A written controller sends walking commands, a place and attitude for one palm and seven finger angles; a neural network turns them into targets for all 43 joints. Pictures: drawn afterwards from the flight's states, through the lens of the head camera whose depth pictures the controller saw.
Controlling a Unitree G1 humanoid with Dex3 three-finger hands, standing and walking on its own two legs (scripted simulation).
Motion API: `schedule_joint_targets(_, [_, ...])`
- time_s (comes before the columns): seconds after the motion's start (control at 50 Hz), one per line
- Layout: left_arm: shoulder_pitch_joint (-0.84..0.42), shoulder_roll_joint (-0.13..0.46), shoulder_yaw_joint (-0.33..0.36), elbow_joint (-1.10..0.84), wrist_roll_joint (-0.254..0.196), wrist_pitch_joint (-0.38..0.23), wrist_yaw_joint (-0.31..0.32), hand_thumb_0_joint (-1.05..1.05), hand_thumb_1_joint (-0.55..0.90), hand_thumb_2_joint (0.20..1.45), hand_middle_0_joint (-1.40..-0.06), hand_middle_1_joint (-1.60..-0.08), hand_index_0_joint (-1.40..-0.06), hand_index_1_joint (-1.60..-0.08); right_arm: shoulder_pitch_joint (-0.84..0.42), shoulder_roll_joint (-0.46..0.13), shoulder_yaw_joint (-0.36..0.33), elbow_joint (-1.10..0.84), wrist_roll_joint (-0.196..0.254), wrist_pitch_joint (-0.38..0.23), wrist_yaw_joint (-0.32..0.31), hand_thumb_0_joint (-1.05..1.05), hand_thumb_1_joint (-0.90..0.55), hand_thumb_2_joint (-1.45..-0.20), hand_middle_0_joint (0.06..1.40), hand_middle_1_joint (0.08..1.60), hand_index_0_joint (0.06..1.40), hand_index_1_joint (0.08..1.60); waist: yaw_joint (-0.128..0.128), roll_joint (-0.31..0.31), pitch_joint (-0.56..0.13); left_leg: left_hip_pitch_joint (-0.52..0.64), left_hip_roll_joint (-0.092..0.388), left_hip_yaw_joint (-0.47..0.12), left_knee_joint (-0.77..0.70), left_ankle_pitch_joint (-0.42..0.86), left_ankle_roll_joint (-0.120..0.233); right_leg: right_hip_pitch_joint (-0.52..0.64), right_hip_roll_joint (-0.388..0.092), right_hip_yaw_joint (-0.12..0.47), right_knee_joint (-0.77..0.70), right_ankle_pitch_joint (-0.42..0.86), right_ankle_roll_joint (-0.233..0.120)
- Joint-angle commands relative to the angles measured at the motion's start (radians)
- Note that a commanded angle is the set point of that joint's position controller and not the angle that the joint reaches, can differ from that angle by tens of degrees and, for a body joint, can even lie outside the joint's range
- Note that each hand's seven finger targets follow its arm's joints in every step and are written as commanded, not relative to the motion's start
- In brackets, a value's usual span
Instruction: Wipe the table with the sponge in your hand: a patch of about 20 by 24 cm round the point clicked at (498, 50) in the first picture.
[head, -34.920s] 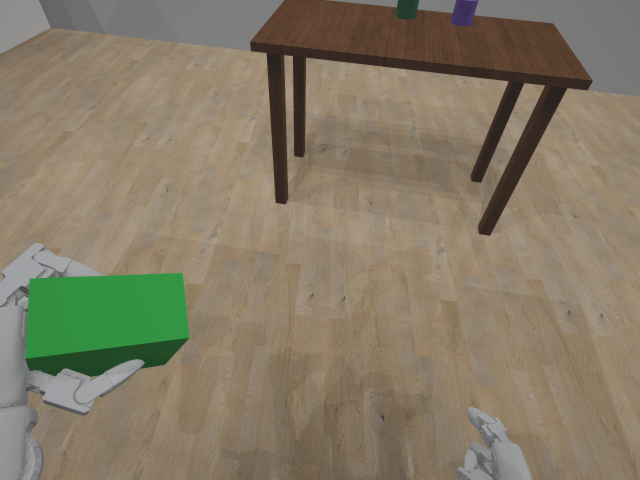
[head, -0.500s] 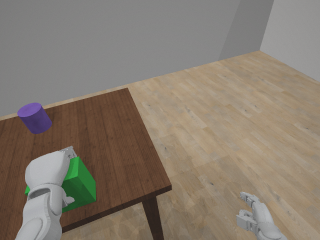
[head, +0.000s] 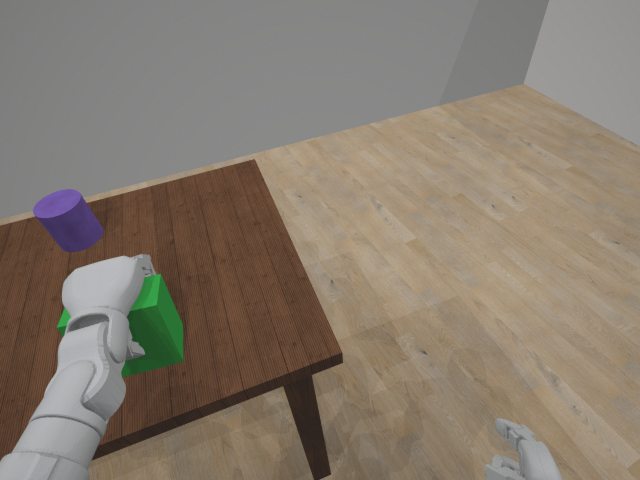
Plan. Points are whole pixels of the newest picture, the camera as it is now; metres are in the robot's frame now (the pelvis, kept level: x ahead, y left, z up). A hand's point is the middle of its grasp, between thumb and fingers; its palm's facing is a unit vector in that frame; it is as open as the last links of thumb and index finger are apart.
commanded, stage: wipe forward along the middle lane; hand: left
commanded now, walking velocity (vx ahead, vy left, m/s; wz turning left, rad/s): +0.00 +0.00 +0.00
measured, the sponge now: (134, 337) +0.28 +0.31 +0.01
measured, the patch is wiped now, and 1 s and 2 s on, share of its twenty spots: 1.00 1.00 1.00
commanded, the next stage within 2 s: slide back across to the first lane in 1.02 s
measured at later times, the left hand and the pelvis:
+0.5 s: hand (125, 277) +0.35 +0.33 +0.07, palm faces -0.12 -0.01 -0.99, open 10.4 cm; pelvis -0.01 -0.02 -0.01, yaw +0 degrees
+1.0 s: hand (121, 252) +0.39 +0.36 +0.07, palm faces -0.12 -0.01 -0.99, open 10.4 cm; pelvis +0.00 +0.00 -0.01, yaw +0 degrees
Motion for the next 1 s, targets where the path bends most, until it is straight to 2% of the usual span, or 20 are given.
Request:
schedule_joint_targets(0.0, [-0.275,0.214,0.071,0.054,0.032,-0.011,0.043,0.0,0.1,1.3,-1.2,-1.6,-1.2,-1.6,-0.137,-0.126,-0.043,-0.145,-0.002,-0.05,-0.012,0.0,-0.9,-0.9,0.2,0.3,0.2,0.3,-0.045,-0.166,-0.057,-0.018,-0.04,0.025,-0.05,-0.014,0.05,-0.024,-0.011,0.069,-0.128,0.047,0.007])
schedule_joint_targets(0.06, [-0.31,0.267,0.104,0.097,0.037,-0.024,0.045,0.0,0.1,1.3,-1.2,-1.6,-1.2,-1.6,-0.125,-0.131,-0.044,-0.144,0.0,-0.049,-0.015,0.0,-0.9,-0.9,0.2,0.3,0.2,0.3,-0.038,-0.169,-0.076,-0.042,-0.042,0.02,-0.047,-0.024,0.049,-0.015,-0.011,0.081,-0.127,0.033,0.005])
schedule_joint_targets(0.1, [-0.352,0.256,0.081,0.141,0.04,-0.037,0.046,0.0,0.1,1.3,-1.2,-1.6,-1.2,-1.6,-0.106,-0.131,-0.045,-0.135,0.002,-0.049,-0.017,0.0,-0.9,-0.9,0.2,0.3,0.2,0.3,-0.049,-0.169,-0.08,-0.053,-0.043,0.026,-0.036,-0.039,0.052,-0.027,-0.015,0.073,-0.125,0.013,0.01])
schedule_joint_targets(0.16, [-0.417,0.327,0.123,0.185,0.033,-0.056,0.044,0.0,0.1,1.3,-1.2,-1.6,-1.2,-1.6,-0.099,-0.135,-0.043,-0.131,0.004,-0.047,-0.022,0.0,-0.9,-0.9,0.2,0.3,0.2,0.3,-0.049,-0.147,-0.103,-0.075,-0.041,0.023,-0.032,-0.047,0.052,-0.013,-0.02,0.091,-0.128,0.005,0.011])
schedule_joint_targets(0.18, [-0.437,0.32,0.107,0.226,0.034,-0.062,0.042,0.0,0.1,1.3,-1.2,-1.6,-1.2,-1.6,-0.082,-0.135,-0.041,-0.123,0.005,-0.047,-0.023,0.0,-0.9,-0.9,0.2,0.3,0.2,0.3,-0.058,-0.158,-0.091,-0.087,-0.041,0.025,-0.029,-0.065,0.053,-0.022,-0.022,0.084,-0.128,-0.022,0.015])
schedule_joint_targets(0.26, [-0.497,0.378,0.14,0.284,0.045,-0.102,0.033,0.0,0.1,1.3,-1.2,-1.6,-1.2,-1.6,-0.057,-0.139,-0.042,-0.123,0.004,-0.045,-0.02,0.0,-0.9,-0.9,0.2,0.3,0.2,0.3,-0.055,-0.124,-0.131,-0.105,-0.036,0.022,-0.018,-0.034,0.055,-0.004,-0.025,0.096,-0.117,0.037,0.009])
schedule_joint_targets(0.32, [-0.512,0.355,0.118,0.33,0.062,-0.133,0.038,0.0,0.1,1.3,-1.2,-1.6,-1.2,-1.6,-0.021,-0.141,-0.049,-0.118,0.001,-0.043,-0.014,0.0,-0.9,-0.9,0.2,0.3,0.2,0.3,-0.067,-0.123,-0.145,-0.107,-0.032,0.03,0.004,-0.016,0.059,-0.021,-0.025,0.089,-0.104,0.083,0.011])
schedule_joint_targets(0.36, [-0.522,0.401,0.159,0.344,0.059,-0.153,0.041,0.0,0.1,1.3,-1.2,-1.6,-1.2,-1.6,-0.017,-0.142,-0.051,-0.122,0.002,-0.039,-0.013,0.0,-0.9,-0.9,0.2,0.3,0.2,0.3,-0.06,-0.115,-0.168,-0.125,-0.034,0.024,0.009,0.002,0.059,0.003,-0.023,0.105,-0.098,0.124,0.008])
schedule_joint_targets(0.38, [-0.553,0.413,0.16,0.36,0.066,-0.163,0.048,0.0,0.1,1.3,-1.2,-1.6,-1.2,-1.6,0.006,-0.145,-0.052,-0.111,0.001,-0.035,-0.012,0.0,-0.9,-0.9,0.2,0.3,0.2,0.3,-0.072,-0.119,-0.166,-0.133,-0.032,0.026,0.014,-0.002,0.06,-0.006,-0.024,0.093,-0.09,0.116,0.011])
schedule_joint_targets(0.4, [-0.552,0.377,0.133,0.375,0.064,-0.17,0.052,0.0,0.1,1.3,-1.2,-1.6,-1.2,-1.6,0.012,-0.142,-0.054,-0.115,0.001,-0.038,-0.01,0.0,-0.9,-0.9,0.2,0.3,0.2,0.3,-0.08,-0.128,-0.164,-0.137,-0.031,0.031,0.021,-0.007,0.062,-0.016,-0.025,0.089,-0.091,0.122,0.015])
schedule_joint_targets(0.56, [-0.641,0.455,0.177,0.46,0.071,-0.19,0.077,0.0,0.1,1.3,-1.2,-1.6,-1.2,-1.6,0.048,-0.155,-0.06,-0.091,0.005,-0.025,-0.003,0.0,-0.9,-0.9,0.2,0.3,0.2,0.3,-0.094,-0.135,-0.209,-0.173,-0.026,0.027,0.039,0.025,0.065,-0.002,-0.025,0.098,-0.075,0.201,0.014])
schedule_joint_targets(0.58, [-0.659,0.443,0.155,0.482,0.079,-0.189,0.079,0.0,0.1,1.3,-1.2,-1.6,-1.2,-1.6,0.063,-0.156,-0.06,-0.082,0.004,-0.025,-0.002,0.0,-0.9,-0.9,0.2,0.3,0.2,0.3,-0.107,-0.133,-0.197,-0.173,-0.026,0.032,0.044,0.019,0.066,-0.016,-0.027,0.09,-0.072,0.199,0.019])
schedule_joint_targets(0.66, [-0.689,0.477,0.174,0.511,0.081,-0.192,0.075,0.0,0.1,1.3,-1.2,-1.6,-1.2,-1.6,0.072,-0.159,-0.06,-0.083,0.006,-0.017,0.002,0.0,-0.9,-0.9,0.2,0.3,0.2,0.3,-0.107,-0.129,-0.227,-0.183,-0.024,0.026,0.044,0.034,0.066,-0.002,-0.024,0.09,-0.069,0.221,0.014])
schedule_joint_targets(0.7, [-0.691,0.471,0.159,0.542,0.091,-0.193,0.075,0.0,0.1,1.3,-1.2,-1.6,-1.2,-1.6,0.087,-0.163,-0.061,-0.077,0.005,-0.016,0.004,0.0,-0.9,-0.9,0.2,0.3,0.2,0.3,-0.113,-0.114,-0.21,-0.182,-0.024,0.029,0.048,0.026,0.066,-0.027,-0.023,0.08,-0.067,0.204,0.015])
schedule_joint_targets(0.76, [-0.717,0.476,0.161,0.541,0.094,-0.202,0.071,0.0,0.1,1.3,-1.2,-1.6,-1.2,-1.6,0.091,-0.161,-0.061,-0.085,0.007,-0.011,0.005,0.0,-0.9,-0.9,0.2,0.3,0.2,0.3,-0.11,-0.085,-0.238,-0.174,-0.023,0.025,0.046,0.052,0.065,-0.022,-0.02,0.078,-0.061,0.228,0.009])
schedule_joint_targets(0.78, [-0.723,0.469,0.154,0.549,0.097,-0.207,0.075,0.0,0.1,1.3,-1.2,-1.6,-1.2,-1.6,0.104,-0.163,-0.064,-0.08,0.004,-0.011,0.006,0.0,-0.9,-0.9,0.2,0.3,0.2,0.3,-0.118,-0.1,-0.236,-0.166,-0.021,0.027,0.053,0.049,0.068,-0.033,-0.019,0.071,-0.058,0.224,0.012])
schedule_joint_targets(0.82, [-0.688,0.479,0.172,0.567,0.097,-0.21,0.079,0.0,0.1,1.3,-1.2,-1.6,-1.2,-1.6,0.114,-0.166,-0.067,-0.083,0.003,-0.007,0.008,0.0,-0.9,-0.9,0.2,0.3,0.2,0.3,-0.111,-0.134,-0.256,-0.174,-0.022,0.031,0.058,0.062,0.066,-0.013,-0.018,0.071,-0.056,0.259,0.014])
schedule_joint_targets(0.88, [-0.733,0.488,0.172,0.577,0.101,-0.216,0.088,0.0,0.1,1.3,-1.2,-1.6,-1.2,-1.6,0.121,-0.168,-0.067,-0.076,0.003,-0.006,0.01,0.0,-0.9,-0.9,0.2,0.3,0.2,0.3,-0.121,-0.101,-0.237,-0.173,-0.02,0.032,0.056,0.061,0.065,-0.038,-0.017,0.065,-0.053,0.247,0.013])
schedule_joint_targets(0.96, [-0.76,0.474,0.162,0.589,0.104,-0.212,0.094,0.0,0.1,1.3,-1.2,-1.6,-1.2,-1.6,0.12,-0.166,-0.069,-0.082,0.005,-0.002,0.014,0.0,-0.9,-0.9,0.2,0.3,0.2,0.3,-0.125,-0.11,-0.247,-0.171,-0.017,0.026,0.052,0.075,0.064,-0.05,-0.013,0.055,-0.051,0.249,0.008])
schedule_joint_targets(0.98, [-0.743,0.497,0.179,0.611,0.116,-0.208,0.102,0.0,0.1,1.3,-1.2,-1.6,-1.2,-1.6,0.133,-0.17,-0.071,-0.072,0.002,0.002,0.015,0.0,-0.9,-0.9,0.2,0.3,0.2,0.3,-0.119,-0.106,-0.258,-0.16,-0.019,0.027,0.056,0.075,0.064,-0.056,-0.011,0.049,-0.044,0.233,0.009])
